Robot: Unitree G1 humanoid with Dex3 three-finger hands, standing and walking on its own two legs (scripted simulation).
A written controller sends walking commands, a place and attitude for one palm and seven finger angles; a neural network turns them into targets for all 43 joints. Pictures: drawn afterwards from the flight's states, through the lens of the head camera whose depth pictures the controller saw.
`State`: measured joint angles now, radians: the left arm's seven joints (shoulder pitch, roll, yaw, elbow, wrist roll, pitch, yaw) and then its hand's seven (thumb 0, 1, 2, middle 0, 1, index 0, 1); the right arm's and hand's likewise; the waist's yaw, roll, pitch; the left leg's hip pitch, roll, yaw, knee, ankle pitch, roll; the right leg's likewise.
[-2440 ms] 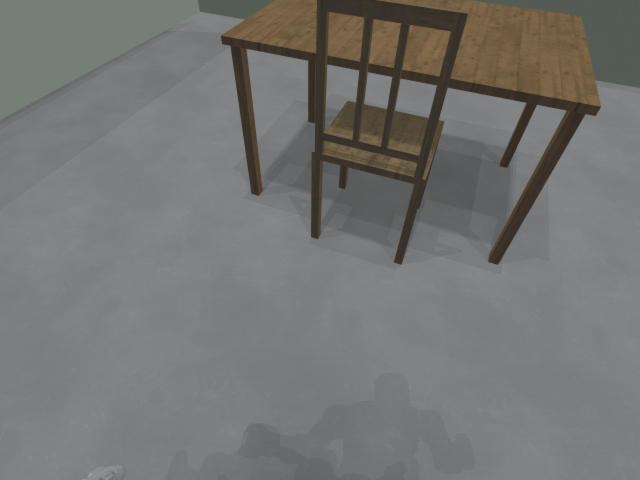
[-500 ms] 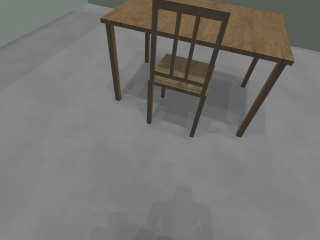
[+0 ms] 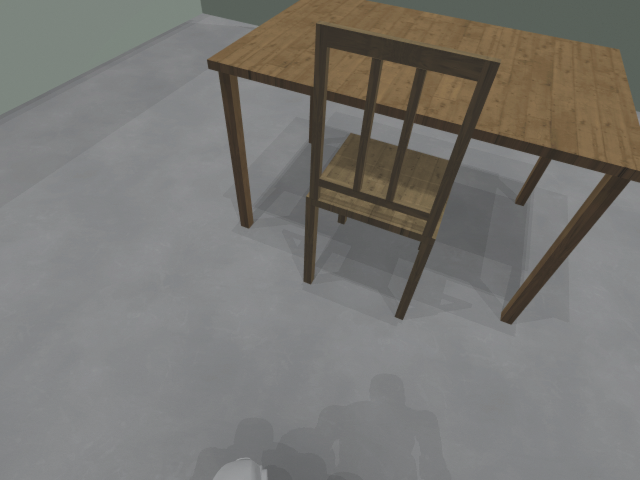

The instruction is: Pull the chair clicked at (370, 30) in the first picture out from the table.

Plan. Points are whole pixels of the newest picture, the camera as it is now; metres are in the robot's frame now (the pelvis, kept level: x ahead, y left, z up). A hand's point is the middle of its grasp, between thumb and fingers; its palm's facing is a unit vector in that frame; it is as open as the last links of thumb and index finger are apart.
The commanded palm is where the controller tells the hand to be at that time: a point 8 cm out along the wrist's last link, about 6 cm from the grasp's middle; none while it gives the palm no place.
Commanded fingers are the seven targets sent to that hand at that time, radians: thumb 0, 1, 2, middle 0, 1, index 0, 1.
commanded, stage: turn to face it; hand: left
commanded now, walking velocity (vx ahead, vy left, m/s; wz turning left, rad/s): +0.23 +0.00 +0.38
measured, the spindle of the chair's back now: (366, 132) +0.89 -0.10 -0.05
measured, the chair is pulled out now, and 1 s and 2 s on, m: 0.00 0.00 0.00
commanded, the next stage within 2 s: take the last steps up to it in 0.88 s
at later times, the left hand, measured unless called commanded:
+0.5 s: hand (173, 479) +0.16 +0.21 -0.17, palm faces -0.06 -0.98 -0.17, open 7.4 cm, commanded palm none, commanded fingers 0.00 0.90 0.90 -0.20 -0.30 -0.20 -0.30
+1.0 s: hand (211, 369) +0.33 +0.19 -0.17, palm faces -0.29 -0.94 -0.18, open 7.4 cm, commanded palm none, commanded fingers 0.00 0.90 0.90 -0.20 -0.30 -0.20 -0.30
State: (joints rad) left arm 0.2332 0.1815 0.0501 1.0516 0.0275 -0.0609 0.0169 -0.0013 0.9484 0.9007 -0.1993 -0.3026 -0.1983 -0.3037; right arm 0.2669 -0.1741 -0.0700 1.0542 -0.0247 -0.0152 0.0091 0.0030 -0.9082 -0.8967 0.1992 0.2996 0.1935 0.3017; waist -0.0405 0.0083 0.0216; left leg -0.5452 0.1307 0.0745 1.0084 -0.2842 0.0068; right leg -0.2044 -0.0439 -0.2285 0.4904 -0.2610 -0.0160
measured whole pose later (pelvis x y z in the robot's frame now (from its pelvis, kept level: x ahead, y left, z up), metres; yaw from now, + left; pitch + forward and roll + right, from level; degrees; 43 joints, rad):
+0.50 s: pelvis +0.14 +0.04 +0.00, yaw -8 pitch -1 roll +0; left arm 0.30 0.15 0.07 1.02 0.02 0.05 -0.01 0.01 0.91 0.90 -0.20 -0.30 -0.19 -0.30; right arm 0.18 -0.17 -0.05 1.01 -0.03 -0.02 -0.02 -0.01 -0.93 -0.90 0.21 0.30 0.20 0.30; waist 0.02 0.00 0.07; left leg -0.20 0.11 0.34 0.51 -0.28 0.04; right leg -0.43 -0.08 -0.11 0.83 -0.36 0.04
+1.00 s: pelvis +0.17 +0.04 +0.00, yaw -20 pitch +0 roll -1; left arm 0.15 0.22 0.07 0.96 0.01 0.07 0.00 0.01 0.91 0.90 -0.20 -0.30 -0.20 -0.30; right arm 0.24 -0.16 -0.02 0.98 -0.03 0.01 -0.03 0.00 -0.90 -0.90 0.20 0.30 0.20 0.30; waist -0.02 -0.04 0.04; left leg -0.26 0.06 0.12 0.57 -0.30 0.02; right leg -0.38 0.03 0.00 0.81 -0.43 0.00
